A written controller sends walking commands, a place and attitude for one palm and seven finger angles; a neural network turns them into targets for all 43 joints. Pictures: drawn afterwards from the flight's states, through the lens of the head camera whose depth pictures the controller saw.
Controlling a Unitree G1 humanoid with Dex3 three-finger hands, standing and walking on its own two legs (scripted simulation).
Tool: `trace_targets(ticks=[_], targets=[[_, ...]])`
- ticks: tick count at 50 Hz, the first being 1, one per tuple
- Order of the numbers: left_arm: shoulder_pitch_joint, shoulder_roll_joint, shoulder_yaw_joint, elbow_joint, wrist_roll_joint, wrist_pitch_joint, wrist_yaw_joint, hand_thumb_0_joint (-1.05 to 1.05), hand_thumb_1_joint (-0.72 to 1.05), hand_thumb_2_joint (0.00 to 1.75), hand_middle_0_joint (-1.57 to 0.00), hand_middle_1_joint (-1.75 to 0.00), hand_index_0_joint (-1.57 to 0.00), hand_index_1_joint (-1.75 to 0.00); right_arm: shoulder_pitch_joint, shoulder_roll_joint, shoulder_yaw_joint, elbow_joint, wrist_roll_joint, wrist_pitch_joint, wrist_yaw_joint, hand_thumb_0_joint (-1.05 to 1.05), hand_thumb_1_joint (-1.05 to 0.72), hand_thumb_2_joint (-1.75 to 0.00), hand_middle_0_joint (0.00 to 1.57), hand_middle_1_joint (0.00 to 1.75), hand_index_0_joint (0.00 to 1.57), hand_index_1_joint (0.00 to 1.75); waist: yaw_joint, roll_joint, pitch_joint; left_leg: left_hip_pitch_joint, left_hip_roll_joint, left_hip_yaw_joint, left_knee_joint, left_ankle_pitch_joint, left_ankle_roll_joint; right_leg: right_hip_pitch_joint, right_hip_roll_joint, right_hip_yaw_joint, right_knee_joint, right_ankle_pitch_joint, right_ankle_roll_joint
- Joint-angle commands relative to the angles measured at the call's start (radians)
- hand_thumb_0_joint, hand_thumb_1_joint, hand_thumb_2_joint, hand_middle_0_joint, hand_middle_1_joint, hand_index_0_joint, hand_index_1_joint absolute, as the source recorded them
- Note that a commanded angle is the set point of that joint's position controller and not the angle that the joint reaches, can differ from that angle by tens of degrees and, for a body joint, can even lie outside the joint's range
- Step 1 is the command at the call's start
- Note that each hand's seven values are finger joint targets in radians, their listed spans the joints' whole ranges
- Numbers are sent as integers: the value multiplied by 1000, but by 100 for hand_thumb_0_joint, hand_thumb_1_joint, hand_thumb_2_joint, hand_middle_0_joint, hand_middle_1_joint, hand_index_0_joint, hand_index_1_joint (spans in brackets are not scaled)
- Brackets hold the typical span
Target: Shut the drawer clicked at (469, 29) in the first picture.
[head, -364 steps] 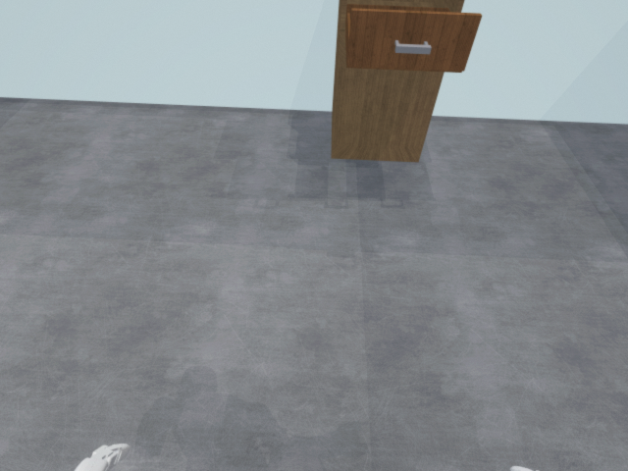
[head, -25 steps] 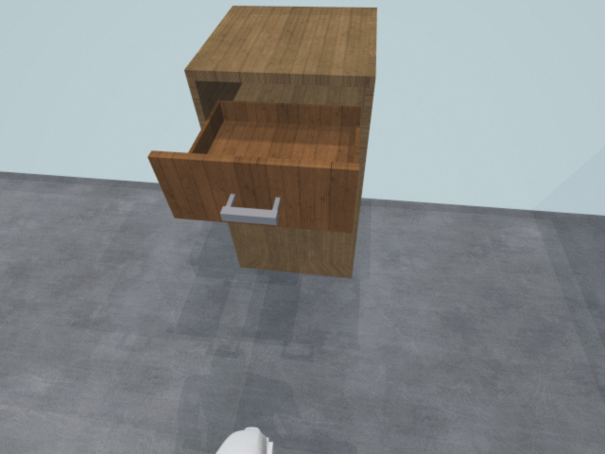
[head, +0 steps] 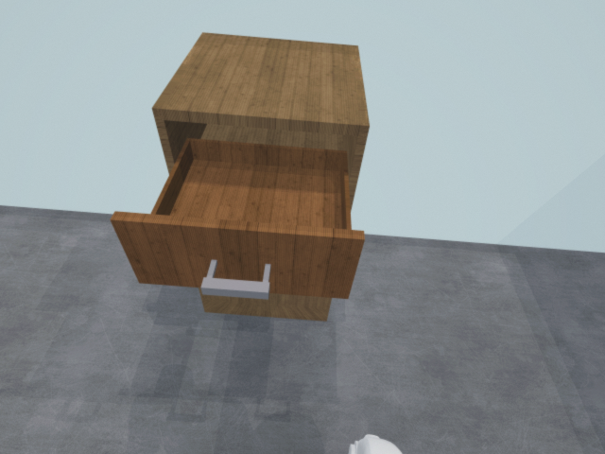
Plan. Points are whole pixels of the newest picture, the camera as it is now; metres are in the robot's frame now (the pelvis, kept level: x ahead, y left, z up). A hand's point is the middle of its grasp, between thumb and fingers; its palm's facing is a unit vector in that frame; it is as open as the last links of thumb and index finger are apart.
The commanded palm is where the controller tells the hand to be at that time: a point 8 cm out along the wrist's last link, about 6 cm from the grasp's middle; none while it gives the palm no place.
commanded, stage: take the last steps up to it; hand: left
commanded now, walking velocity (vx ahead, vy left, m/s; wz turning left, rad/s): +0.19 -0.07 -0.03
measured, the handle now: (238, 278) +0.41 +0.14 -0.06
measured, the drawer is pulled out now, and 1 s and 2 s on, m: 0.30 0.30 0.30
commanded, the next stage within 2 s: come to a stop and stand still in 0.14 s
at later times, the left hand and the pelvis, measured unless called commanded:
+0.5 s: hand (229, 451) +0.17 +0.11 -0.16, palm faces +0.04 -0.96 -0.28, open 7.2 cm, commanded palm none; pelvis +0.09 -0.07 -0.01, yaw -1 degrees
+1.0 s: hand out of the picture +0.04 +0.21 -0.18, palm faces +0.08 -0.95 -0.29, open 7.4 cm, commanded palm none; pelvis +0.03 +0.00 -0.01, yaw -1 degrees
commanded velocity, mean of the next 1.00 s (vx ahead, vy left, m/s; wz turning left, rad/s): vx -0.02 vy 0.06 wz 0.00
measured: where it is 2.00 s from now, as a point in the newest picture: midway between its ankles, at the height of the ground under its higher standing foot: outside the picture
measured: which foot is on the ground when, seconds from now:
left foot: down 0.00-0.24, up 0.26-0.80, down 0.82-1.00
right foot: up 0.00-0.20, down 0.22-0.86, up 0.88-1.00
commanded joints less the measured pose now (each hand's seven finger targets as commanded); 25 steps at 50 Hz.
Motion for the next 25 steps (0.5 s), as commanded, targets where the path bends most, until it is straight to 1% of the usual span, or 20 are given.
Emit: trace_targets(ticks=[1, 3, 4, 6, 7, 8, 9, 10, 11, 12, 13, 14, 15, 16, 17, 19, 20, 23, 24, 25], targets=[[-33, 3, -14, -63, -1, 4, -12, 0, 90, 90, -20, -30, -20, -30, 120, -109, -17, -8, -7, -5, -2, 0, -90, -90, 20, 30, 20, 30, -29, 160, 131, -7, 294, -165, -107, 544, 107, -74, -8, -12, -149, 16, -11], [-82, 0, -19, -83, -3, -1, -13, 0, 90, 90, -20, -30, -20, -30, 139, -126, -20, 3, -13, 1, -1, 0, -90, -90, 20, 30, 20, 30, -44, 147, 122, 37, 298, -150, -79, 589, 104, -44, 9, -33, -247, -6, -25], [-102, -1, -22, -89, -4, -3, -13, 0, 90, 90, -20, -30, -20, -30, 147, -132, -22, 11, -15, 5, -2, 0, -90, -90, 20, 30, 20, 30, -52, 165, 119, 43, 300, -145, -60, 597, 99, -16, 14, -41, -296, -23, -33], [-107, 3, -22, -95, -6, -10, -11, 0, 90, 90, -20, -30, -20, -30, 153, -133, -23, 20, -16, 12, -1, 0, -90, -90, 20, 30, 20, 30, -55, 152, 109, 31, 308, -147, -21, 630, 91, 64, 40, -62, -370, -45, -50], [-80, 6, -22, -87, -6, -13, -10, 0, 90, 90, -20, -30, -20, -30, 148, -141, -21, 24, -15, 16, -2, 0, -90, -90, 20, 30, 20, 30, -40, 149, 93, 21, 308, -141, 11, 661, 85, 125, 55, -67, -404, -47, -61], [-22, 13, -20, -68, -6, -19, -10, 0, 90, 90, -20, -30, -20, -30, 140, -146, -21, 26, -11, 19, -3, 0, -90, -90, 20, 30, 20, 30, -15, 143, 61, 6, 293, -125, 68, 678, 72, 219, 76, -81, -450, -18, -68], [73, 32, -15, -36, -4, -27, -7, 0, 90, 90, -20, -30, -20, -30, 133, -145, -21, 30, -5, 20, -1, 0, -90, -90, 20, 30, 20, 30, 26, 127, 4, -15, 263, -104, 167, 653, 46, 361, 94, -94, -530, 53, -71], [178, 78, -5, 3, -1, -39, -3, 0, 90, 90, -20, -30, -20, -30, 130, -128, -17, 33, 5, 18, 4, 0, -90, -90, 20, 30, 20, 30, 71, 68, -56, -116, 218, -81, 305, 528, 13, 552, 62, -53, -577, 149, -82], [281, 164, 15, 31, 4, -51, 8, 0, 90, 90, -20, -30, -20, -30, 159, -81, -12, 23, 13, 18, 13, 0, -90, -90, 20, 30, 20, 30, 98, -114, -161, -326, 110, -19, 547, 149, -33, 765, -155, 207, -595, 351, -163], [313, 221, 19, 37, -15, -48, 9, 0, 90, 90, -20, -30, -20, -30, 186, -67, -8, 8, 19, 30, 5, 0, -90, -90, 20, 30, 20, 30, 72, -180, -208, -392, 31, -66, 785, -367, -58, 748, -331, 408, -694, 536, -272], [236, 184, 7, 22, -22, -44, 15, 0, 90, 90, -20, -30, -20, -30, 163, -70, -9, 19, 16, 39, -2, 0, -90, -90, 20, 30, 20, 30, 56, -54, -136, -387, 69, -157, 841, -358, -52, 616, -316, 350, -727, 522, -297], [149, 147, -4, 7, -20, -50, 17, 0, 90, 90, -20, -30, -20, -30, 167, -43, -8, 39, 15, 48, 1, 0, -90, -90, 20, 30, 20, 30, 23, -85, -116, -357, 91, -174, 841, -290, -61, 523, -275, 313, -745, 514, -257], [79, 113, -18, -9, -21, -46, 20, 0, 90, 90, -20, -30, -20, -30, 164, -39, -7, 56, 15, 62, 0, 0, -90, -90, 20, 30, 20, 30, -6, -21, -69, -324, 104, -182, 825, -237, -73, 426, -246, 252, -761, 486, -226], [31, 89, -23, -21, -20, -41, 27, 0, 90, 90, -20, -30, -20, -30, 168, -27, -4, 63, 16, 77, -3, 0, -90, -90, 20, 30, 20, 30, -25, 15, -31, -288, 113, -186, 782, -209, -79, 337, -229, 205, -774, 509, -210], [7, 76, -27, -27, -17, -40, 32, 0, 90, 90, -20, -30, -20, -30, 173, -14, -1, 72, 16, 91, -4, 0, -90, -90, 20, 30, 20, 30, -43, 34, -12, -270, 111, -190, 748, -179, -88, 284, -209, 155, -774, 540, -196], [18, 77, -15, -31, -9, -34, 38, 0, 90, 90, -20, -30, -20, -30, 174, -17, -12, 65, 17, 117, -2, 0, -90, -90, 20, 30, 20, 30, -43, 7, -19, -274, 90, -183, 714, -153, -100, 261, -197, 110, -761, 513, -188], [39, 88, -9, -29, -9, -27, 40, 0, 90, 90, -20, -30, -20, -30, 156, -33, -19, 57, 13, 129, 2, 0, -90, -90, 20, 30, 20, 30, -27, -2, -29, -297, 79, -182, 726, -147, -105, 283, -202, 121, -769, 459, -189], [77, 117, 6, -22, -9, -13, 47, 0, 90, 90, -20, -30, -20, -30, 89, -75, -35, 15, -1, 149, 10, 0, -90, -90, 20, 30, 20, 30, 1, -31, -36, -398, 62, -211, 784, -130, -120, 344, -229, 176, -776, 378, -202], [79, 122, 9, -21, -9, -10, 50, 0, 90, 90, -20, -30, -20, -30, 69, -85, -39, 1, -5, 152, 11, 0, -90, -90, 20, 30, 20, 30, 4, -51, -39, -427, 62, -222, 797, -127, -124, 365, -237, 191, -774, 353, -208], [78, 127, 11, -24, -8, -6, 51, 0, 90, 90, -20, -30, -20, -30, 51, -93, -42, -7, -6, 155, 13, 0, -90, -90, 20, 30, 20, 30, 7, -55, -43, -440, 62, -228, 805, -116, -127, 374, -234, 189, -777, 309, -207]])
